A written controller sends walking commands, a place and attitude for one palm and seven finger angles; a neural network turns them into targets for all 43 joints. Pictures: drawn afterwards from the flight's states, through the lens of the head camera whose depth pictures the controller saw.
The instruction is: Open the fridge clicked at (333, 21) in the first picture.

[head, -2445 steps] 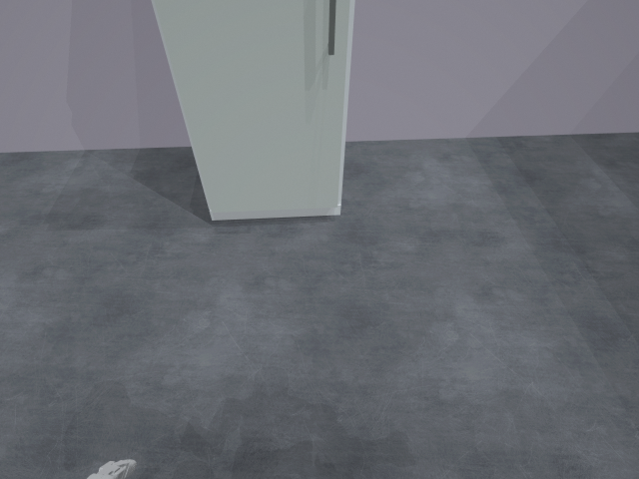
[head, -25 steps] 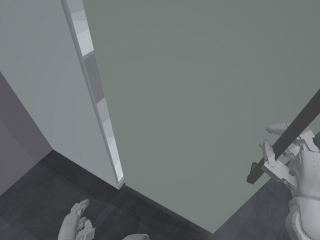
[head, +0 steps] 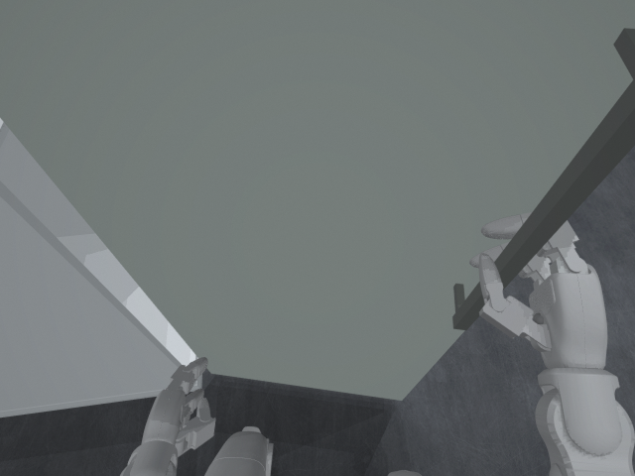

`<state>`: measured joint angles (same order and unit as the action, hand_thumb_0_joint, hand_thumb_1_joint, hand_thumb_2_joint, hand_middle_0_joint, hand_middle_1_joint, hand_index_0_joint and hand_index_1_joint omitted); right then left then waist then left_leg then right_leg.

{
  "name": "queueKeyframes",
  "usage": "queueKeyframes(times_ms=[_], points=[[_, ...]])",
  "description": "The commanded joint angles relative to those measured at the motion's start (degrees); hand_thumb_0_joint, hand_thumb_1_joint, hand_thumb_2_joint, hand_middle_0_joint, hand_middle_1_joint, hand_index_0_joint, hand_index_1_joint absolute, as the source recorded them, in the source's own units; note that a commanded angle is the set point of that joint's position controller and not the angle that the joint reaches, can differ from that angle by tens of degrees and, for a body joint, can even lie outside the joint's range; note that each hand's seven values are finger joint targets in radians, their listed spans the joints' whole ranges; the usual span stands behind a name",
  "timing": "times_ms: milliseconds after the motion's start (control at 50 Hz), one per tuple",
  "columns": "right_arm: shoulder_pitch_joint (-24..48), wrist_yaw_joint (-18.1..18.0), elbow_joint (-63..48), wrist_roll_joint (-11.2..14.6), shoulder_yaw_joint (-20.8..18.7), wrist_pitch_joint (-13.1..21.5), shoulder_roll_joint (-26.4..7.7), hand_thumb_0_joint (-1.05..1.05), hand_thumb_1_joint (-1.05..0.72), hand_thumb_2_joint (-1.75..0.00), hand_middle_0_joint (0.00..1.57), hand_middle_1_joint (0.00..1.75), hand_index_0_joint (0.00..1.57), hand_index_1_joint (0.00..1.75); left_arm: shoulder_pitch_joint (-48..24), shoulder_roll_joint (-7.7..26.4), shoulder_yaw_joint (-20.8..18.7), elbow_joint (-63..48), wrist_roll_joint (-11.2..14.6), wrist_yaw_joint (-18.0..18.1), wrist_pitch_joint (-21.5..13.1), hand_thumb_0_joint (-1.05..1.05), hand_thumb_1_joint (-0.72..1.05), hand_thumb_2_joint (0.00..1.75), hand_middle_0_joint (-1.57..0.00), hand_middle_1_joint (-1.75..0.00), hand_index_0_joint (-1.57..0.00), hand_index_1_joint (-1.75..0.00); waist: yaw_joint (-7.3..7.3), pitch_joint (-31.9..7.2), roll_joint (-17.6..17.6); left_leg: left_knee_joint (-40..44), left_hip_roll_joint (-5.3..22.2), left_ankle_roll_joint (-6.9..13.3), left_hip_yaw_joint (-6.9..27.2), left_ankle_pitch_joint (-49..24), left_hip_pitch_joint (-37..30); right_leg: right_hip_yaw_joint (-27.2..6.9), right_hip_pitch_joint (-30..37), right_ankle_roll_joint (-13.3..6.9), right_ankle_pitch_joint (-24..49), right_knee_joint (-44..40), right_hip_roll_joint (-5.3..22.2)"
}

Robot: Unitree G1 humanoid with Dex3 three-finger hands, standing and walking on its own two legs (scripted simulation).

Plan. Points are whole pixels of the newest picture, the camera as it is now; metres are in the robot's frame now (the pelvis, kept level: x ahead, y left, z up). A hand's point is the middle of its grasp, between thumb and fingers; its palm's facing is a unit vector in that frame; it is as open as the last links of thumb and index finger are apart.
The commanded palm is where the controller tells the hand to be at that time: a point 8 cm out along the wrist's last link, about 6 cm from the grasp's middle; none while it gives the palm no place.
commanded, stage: walk backward, drawing the door open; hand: right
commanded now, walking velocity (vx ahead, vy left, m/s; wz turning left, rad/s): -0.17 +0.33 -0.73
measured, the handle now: (516, 232) +0.32 -0.16 +0.18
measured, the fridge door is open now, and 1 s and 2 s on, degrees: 105 109 107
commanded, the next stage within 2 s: stop walking and hold the door back in 0.44 s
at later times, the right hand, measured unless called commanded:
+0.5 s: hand (467, 315) +0.25 -0.12 +0.14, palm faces +0.60 +0.74 -0.29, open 6.5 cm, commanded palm +0.20 -0.14 +0.15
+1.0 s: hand (469, 304) +0.26 -0.12 +0.15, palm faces +0.74 +0.63 -0.24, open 6.1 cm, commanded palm +0.21 -0.15 +0.14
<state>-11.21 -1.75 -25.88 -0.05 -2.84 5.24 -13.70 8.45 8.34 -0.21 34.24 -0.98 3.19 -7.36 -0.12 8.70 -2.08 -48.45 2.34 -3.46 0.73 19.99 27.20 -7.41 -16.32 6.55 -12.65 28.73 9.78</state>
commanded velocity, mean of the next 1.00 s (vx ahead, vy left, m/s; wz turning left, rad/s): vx -0.05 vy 0.00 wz -0.31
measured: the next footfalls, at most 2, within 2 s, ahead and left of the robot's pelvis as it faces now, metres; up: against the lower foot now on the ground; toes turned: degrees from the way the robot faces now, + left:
left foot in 0.06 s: +0.09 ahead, +0.20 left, +0.00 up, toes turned -2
right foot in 0.30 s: +0.00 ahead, +0.03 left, +0.00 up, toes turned -21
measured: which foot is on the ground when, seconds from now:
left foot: up 0.00-0.04, down 0.06-0.30, up 0.32-0.52, down 0.54-1.00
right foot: down 0.00-0.06, up 0.08-0.28, down 0.30-0.56, up 0.58-1.00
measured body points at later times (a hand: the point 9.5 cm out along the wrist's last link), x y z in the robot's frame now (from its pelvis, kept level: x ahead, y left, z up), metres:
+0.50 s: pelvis +0.00 +0.22 +0.00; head +0.08 +0.19 +0.44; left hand +0.20 +0.39 -0.11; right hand +0.22 -0.15 +0.16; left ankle +0.08 +0.34 -0.71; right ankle -0.04 +0.05 -0.73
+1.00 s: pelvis -0.01 +0.31 +0.01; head +0.06 +0.30 +0.46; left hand +0.24 +0.49 -0.10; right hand +0.22 -0.15 +0.16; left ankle +0.08 +0.36 -0.73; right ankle -0.11 +0.19 -0.67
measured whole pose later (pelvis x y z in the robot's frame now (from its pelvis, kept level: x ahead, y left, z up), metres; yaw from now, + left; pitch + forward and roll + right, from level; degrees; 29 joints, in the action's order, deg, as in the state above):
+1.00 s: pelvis -0.01 +0.31 +0.01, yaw -27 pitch +1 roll -4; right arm 36.1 -4.2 40.1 1.0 -20.0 8.4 -25.0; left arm 9.0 18.6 -0.5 38.9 2.0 4.0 -4.5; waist 2.0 7.4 1.5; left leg -25.8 6.1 2.5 -8.5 8.2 18.9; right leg 1.3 -23.7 1.4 -23.9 54.0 -0.8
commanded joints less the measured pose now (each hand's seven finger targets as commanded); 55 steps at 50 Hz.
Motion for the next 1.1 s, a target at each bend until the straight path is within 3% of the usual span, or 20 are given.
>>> queueKeyframes(times_ms=[0,40,60,80,140,200,240,280,300,320,380,480,500,540,560,620,760,1000,1060,1080], points=[[9.1,-2.1,-14.9,0.7,-6.4,5.2,-5.0,0.0,-0.9,-0.9,0.45,1.4,0.45,1.4,-4.5,8.2,-3.2,-7.4,2.1,0.5,-2.2,0.0,0.9,0.9,-0.2,-0.3,-0.2,-0.3,0.89,-15.5,-12.2,22.5,-5.7,-1.5,-8.2,-3.8,-21.3,1.1,-6.0,-8.5,-10.5,-4.2,-1.7],[10.3,-3.2,-17.0,1.0,-11.8,4.3,-11.7,0.0,-0.9,-0.9,0.45,1.4,0.45,1.4,-3.3,4.7,-2.4,-7.1,2.3,0.3,-0.7,0.0,0.9,0.9,-0.2,-0.3,-0.2,-0.3,1.46,-17.8,9.9,31.8,6.0,3.5,0.4,-7.4,-19.0,11.5,-9.4,-4.5,-15.4,17.9,-11.4],[8.5,-3.5,-16.5,1.0,-15.6,3.7,-14.1,0.0,-0.9,-0.9,0.45,1.4,0.45,1.4,-4.6,5.3,-3.5,-7.5,1.9,0.8,-0.6,0.0,0.9,0.9,-0.2,-0.3,-0.2,-0.3,-1.17,-21.6,20.2,33.5,14.7,9.0,8.0,-1.7,-15.4,11.3,-11.7,-4.5,-21.9,36.9,-12.2],[8.3,-3.5,-16.8,0.9,-16.5,4.0,-15.5,0.0,-0.9,-0.9,0.45,1.4,0.45,1.4,-6.5,6.3,-4.6,-7.3,1.9,1.2,-1.3,0.0,0.9,0.9,-0.2,-0.3,-0.2,-0.3,-2.42,-21.9,22.3,33.2,18.3,13.4,16.3,-4.0,-15.1,7.5,-13.2,-5.2,-25.8,48.1,-11.1],[6.5,-3.2,-15.0,1.3,-14.1,4.5,-10.7,0.0,-0.9,-0.9,0.45,1.4,0.45,1.4,-6.7,4.2,-1.9,-8.0,0.6,1.9,0.1,0.0,0.9,0.9,-0.2,-0.3,-0.2,-0.3,-0.79,-18.1,11.1,22.6,14.3,14.2,-2.0,-28.2,-21.3,10.7,-14.5,-4.4,-22.5,37.3,-6.3],[10.0,-4.2,-13.4,2.4,-16.0,3.4,-12.1,0.0,-0.9,-0.9,0.45,1.4,0.45,1.4,-4.3,5.1,-1.4,-8.5,0.3,3.2,0.5,0.0,0.9,0.9,-0.2,-0.3,-0.2,-0.3,0.28,-20.2,11.1,18.9,11.9,12.2,-6.0,-31.6,-21.5,15.0,-6.2,-4.8,-15.7,14.0,-7.3],[15.4,-4.2,-12.9,3.0,-15.2,3.2,-12.0,0.0,-0.9,-0.9,0.45,1.4,0.45,1.4,-0.2,6.3,-1.9,-8.6,0.2,3.7,0.0,0.0,0.9,0.9,-0.2,-0.3,-0.2,-0.3,2.69,-21.6,5.9,7.6,9.2,8.6,-7.3,-23.9,-9.9,11.6,9.2,-6.4,-1.8,-1.3,-4.8],[19.5,-4.1,-10.6,2.8,-14.4,4.6,-11.8,0.0,-0.9,-0.9,0.45,1.4,0.45,1.4,-0.8,10.1,-2.7,-9.5,-0.3,3.2,-0.6,0.0,0.9,0.9,-0.2,-0.3,-0.2,-0.3,1.03,-21.5,-14.5,-13.1,0.2,0.2,-2.0,14.3,12.3,-30.2,24.5,-19.0,40.0,-12.3,23.5],[18.1,-3.4,-8.4,1.1,-16.0,5.7,-12.4,0.0,-0.9,-0.9,0.45,1.4,0.45,1.4,-0.8,9.7,-2.8,-8.3,-0.7,2.1,-1.0,0.0,0.9,0.9,-0.2,-0.3,-0.2,-0.3,0.07,-21.3,-7.5,-17.2,-0.4,1.1,4.0,9.7,11.2,-25.7,22.6,-20.3,35.2,-10.5,22.5],[22.9,-2.8,-11.1,1.2,-16.5,5.9,-15.2,0.0,-0.9,-0.9,0.45,1.4,0.45,1.4,-1.6,9.6,-3.1,-7.9,-0.6,2.2,-1.0,0.0,0.9,0.9,-0.2,-0.3,-0.2,-0.3,1.59,-19.6,-12.2,-15.4,0.7,0.8,4.2,8.7,11.4,-21.7,19.3,-19.0,34.4,-8.8,18.4],[26.9,-4.0,-7.8,1.0,-20.1,5.2,-17.9,0.0,-0.9,-0.9,0.45,1.4,0.45,1.4,-1.1,10.7,-3.6,-5.2,0.3,1.6,-2.2,0.0,0.9,0.9,-0.2,-0.3,-0.2,-0.3,-0.22,-19.5,-16.6,-2.4,0.3,1.0,-0.3,1.5,2.3,-2.3,16.0,-14.1,38.1,-3.0,8.5],[28.8,-5.1,2.5,2.9,-22.3,4.4,-19.3,0.0,-0.9,-0.9,0.45,1.4,0.45,1.4,0.6,11.5,-3.0,-6.1,1.9,1.0,-1.9,0.0,0.9,0.9,-0.2,-0.3,-0.2,-0.3,0.1,-22.9,-15.0,21.7,-3.6,0.2,-5.5,-7.9,-18.2,2.4,9.3,-9.5,25.8,3.0,3.9],[29.6,-5.2,3.9,2.8,-22.7,4.4,-20.1,0.0,-0.9,-0.9,0.45,1.4,0.45,1.4,0.8,11.3,-3.0,-6.3,2.5,0.7,-1.6,0.0,0.9,0.9,-0.2,-0.3,-0.2,-0.3,0.27,-23.2,-10.4,27.8,-2.1,0.1,-5.7,-15.1,-23.2,3.9,5.9,-7.6,18.3,6.7,0.4],[32.8,-6.1,17.7,2.5,-26.9,3.4,-26.8,0.0,-0.9,-0.9,0.45,1.4,0.45,1.4,-0.5,9.4,-2.3,-5.8,2.8,1.3,-0.8,0.0,0.9,0.9,-0.2,-0.3,-0.2,-0.3,-0.35,-24.5,15.0,24.7,16.7,8.4,7.0,-48.7,-29.0,10.2,-11.7,-3.8,-22.4,30.3,-11.1],[31.2,-6.6,21.4,3.4,-30.5,2.4,-29.6,0.0,-0.9,-0.9,0.45,1.4,0.45,1.4,1.4,11.9,-4.4,-5.3,2.5,1.9,-0.6,0.0,0.9,0.9,-0.2,-0.3,-0.2,-0.3,-1.01,-27.8,20.5,23.0,19.7,9.0,11.6,-53.3,-28.8,4.5,-12.2,-3.8,-25.2,40.4,-10.4],[40.3,-8.0,28.7,2.4,-33.4,3.7,-33.6,0.0,-0.9,-0.9,0.45,1.4,0.45,1.4,-3.0,11.1,-1.6,-2.6,2.1,2.6,0.6,0.0,0.9,0.9,-0.2,-0.3,-0.2,-0.3,-0.26,-26.6,7.0,18.9,19.6,10.2,7.5,-60.3,-33.7,3.9,-17.7,-3.6,-18.5,43.7,-9.4],[55.7,-6.2,41.2,2.9,-29.2,6.5,-34.8,0.0,-0.9,-0.9,0.45,1.4,0.45,1.4,-1.9,14.5,-2.2,-1.9,2.9,1.6,1.3,0.0,0.9,0.9,-0.2,-0.3,-0.2,-0.3,-0.89,-26.8,8.0,24.5,20.1,6.9,8.0,-48.6,-36.3,5.9,-18.4,-4.2,-11.9,38.9,-11.2],[78.7,-5.1,55.8,1.0,-21.9,9.1,-34.2,0.0,-0.9,-0.9,0.45,1.4,0.45,1.4,2.6,15.4,-2.0,-0.4,2.6,2.1,0.4,0.0,0.9,0.9,-0.2,-0.3,-0.2,-0.3,-1.34,-28.5,12.0,31.6,16.6,10.5,6.2,-5.7,-26.6,12.0,-4.3,-6.9,-13.4,10.3,-9.9],[82.4,-4.5,57.4,1.0,-17.7,9.6,-30.2,0.0,-0.9,-0.9,0.45,1.4,0.45,1.4,4.9,15.8,-2.4,0.2,2.4,2.8,0.6,0.0,0.9,0.9,-0.2,-0.3,-0.2,-0.3,1.07,-28.1,6.9,27.3,9.3,6.7,0.5,3.9,-17.1,14.3,11.0,-7.8,-5.5,-5.8,-10.3],[83.2,-3.8,55.8,2.2,-14.5,10.1,-25.9,0.0,-0.9,-0.9,0.45,1.4,0.45,1.4,5.1,17.4,-3.0,-0.7,2.8,3.1,0.6,0.0,0.9,0.9,-0.2,-0.3,-0.2,-0.3,2.01,-25.5,-3.0,19.4,4.5,4.9,-1.5,7.7,-9.4,3.5,14.0,-10.5,-10.6,-11.9,-3.6]])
